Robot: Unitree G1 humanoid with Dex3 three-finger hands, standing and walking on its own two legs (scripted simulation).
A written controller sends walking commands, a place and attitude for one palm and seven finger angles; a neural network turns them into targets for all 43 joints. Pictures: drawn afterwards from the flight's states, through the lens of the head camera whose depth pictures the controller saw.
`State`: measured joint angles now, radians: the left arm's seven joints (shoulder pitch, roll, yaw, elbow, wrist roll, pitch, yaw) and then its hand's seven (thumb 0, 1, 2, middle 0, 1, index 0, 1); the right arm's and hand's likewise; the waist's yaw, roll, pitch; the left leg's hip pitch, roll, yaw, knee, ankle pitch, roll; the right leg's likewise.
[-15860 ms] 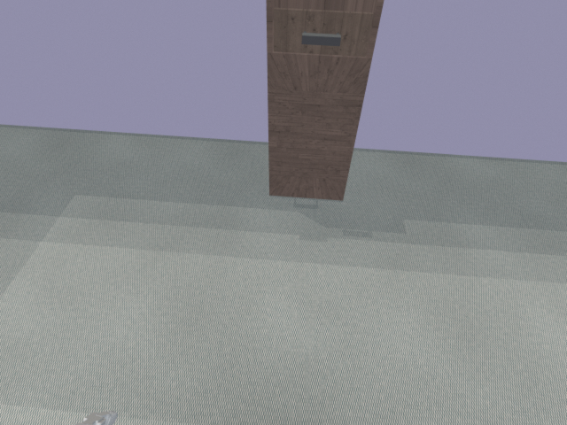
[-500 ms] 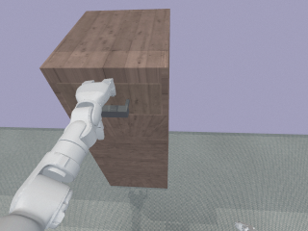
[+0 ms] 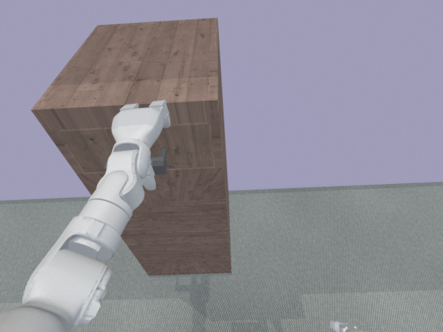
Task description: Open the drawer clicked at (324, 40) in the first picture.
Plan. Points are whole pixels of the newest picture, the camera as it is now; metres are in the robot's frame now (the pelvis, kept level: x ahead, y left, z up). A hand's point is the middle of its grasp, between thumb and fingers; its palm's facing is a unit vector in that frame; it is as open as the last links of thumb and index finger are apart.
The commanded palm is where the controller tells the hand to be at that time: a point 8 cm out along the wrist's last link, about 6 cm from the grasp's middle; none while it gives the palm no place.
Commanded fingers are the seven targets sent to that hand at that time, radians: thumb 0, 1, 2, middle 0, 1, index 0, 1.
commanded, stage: move the hooked fingers above the handle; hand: left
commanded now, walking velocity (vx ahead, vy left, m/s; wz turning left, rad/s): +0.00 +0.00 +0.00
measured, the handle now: (138, 159) +0.48 +0.21 +0.04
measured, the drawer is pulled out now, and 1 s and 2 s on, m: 0.00 0.00 0.00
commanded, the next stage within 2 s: lift the fingers back up to retry in 1.80 s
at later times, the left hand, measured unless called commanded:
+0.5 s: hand (140, 143) +0.44 +0.17 +0.12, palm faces +0.12 -0.04 -0.99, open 13.5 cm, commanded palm +0.41 +0.21 +0.16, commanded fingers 0.00 -0.50 0.30 -0.30 -1.20 -0.30 -1.20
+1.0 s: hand (130, 157) +0.42 +0.19 +0.11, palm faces +0.11 -0.07 -0.99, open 13.8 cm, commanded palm +0.40 +0.21 +0.16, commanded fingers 0.00 -0.50 0.30 -0.30 -1.20 -0.30 -1.20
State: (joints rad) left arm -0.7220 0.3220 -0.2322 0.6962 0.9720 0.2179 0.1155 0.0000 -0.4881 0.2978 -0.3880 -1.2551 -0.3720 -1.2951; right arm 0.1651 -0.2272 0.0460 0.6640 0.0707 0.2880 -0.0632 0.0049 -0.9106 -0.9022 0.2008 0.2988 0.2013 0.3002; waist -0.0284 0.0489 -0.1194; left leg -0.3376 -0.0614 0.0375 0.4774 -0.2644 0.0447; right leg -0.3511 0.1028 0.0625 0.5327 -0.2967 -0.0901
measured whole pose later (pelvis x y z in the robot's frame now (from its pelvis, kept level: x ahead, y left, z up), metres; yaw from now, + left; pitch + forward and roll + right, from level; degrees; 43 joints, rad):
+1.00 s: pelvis -0.01 +0.01 -0.01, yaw +4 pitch +8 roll +1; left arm -0.68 0.38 -0.24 0.63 0.95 0.00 0.18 0.00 -0.49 0.30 -0.31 -1.20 -0.33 -1.20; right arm 0.23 -0.28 -0.06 0.70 0.05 0.19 -0.04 0.00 -0.91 -0.90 0.20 0.30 0.20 0.30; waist 0.00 0.05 -0.11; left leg -0.43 -0.08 -0.02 0.57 -0.29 0.05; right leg -0.40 0.08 -0.01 0.59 -0.33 -0.08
